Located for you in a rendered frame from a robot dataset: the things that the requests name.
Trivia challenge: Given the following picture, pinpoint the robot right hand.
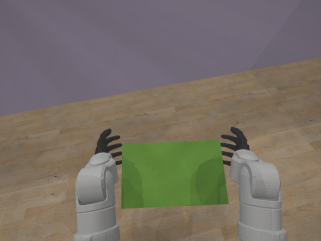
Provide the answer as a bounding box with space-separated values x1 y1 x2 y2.
221 127 249 166

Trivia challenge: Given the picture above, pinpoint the right robot forearm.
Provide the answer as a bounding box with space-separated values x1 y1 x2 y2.
229 149 287 241

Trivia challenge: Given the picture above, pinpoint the carton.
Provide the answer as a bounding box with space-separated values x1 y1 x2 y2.
121 140 229 209

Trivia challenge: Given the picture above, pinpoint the left robot forearm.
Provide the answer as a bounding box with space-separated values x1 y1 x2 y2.
74 152 120 241

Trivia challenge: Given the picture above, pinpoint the robot left hand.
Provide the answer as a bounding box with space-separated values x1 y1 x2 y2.
95 129 122 165

